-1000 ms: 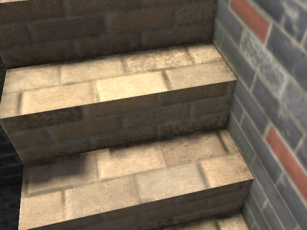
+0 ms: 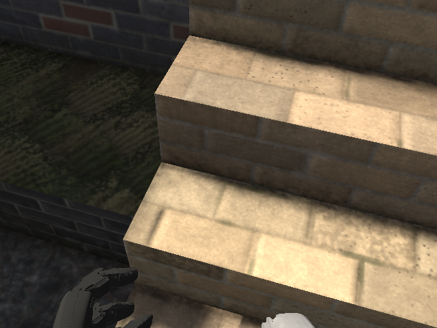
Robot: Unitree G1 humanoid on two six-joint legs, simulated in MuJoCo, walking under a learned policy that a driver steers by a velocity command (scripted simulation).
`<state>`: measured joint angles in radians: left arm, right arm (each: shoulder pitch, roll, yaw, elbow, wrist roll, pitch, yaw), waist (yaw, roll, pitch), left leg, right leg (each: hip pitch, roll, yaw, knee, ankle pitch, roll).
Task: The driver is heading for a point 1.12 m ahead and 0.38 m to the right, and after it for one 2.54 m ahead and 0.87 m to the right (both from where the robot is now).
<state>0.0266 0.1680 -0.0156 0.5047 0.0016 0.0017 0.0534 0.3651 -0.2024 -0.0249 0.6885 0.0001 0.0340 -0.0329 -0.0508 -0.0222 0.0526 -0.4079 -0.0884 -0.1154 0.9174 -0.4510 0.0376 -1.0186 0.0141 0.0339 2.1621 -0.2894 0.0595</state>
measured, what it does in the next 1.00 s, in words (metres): climbs, turning right: right foot 0.21 m higher, then left foot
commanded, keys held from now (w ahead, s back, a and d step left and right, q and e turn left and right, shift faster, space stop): shift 0.04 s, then e+shift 0.32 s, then w+e+shift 0.62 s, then w+shift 0.02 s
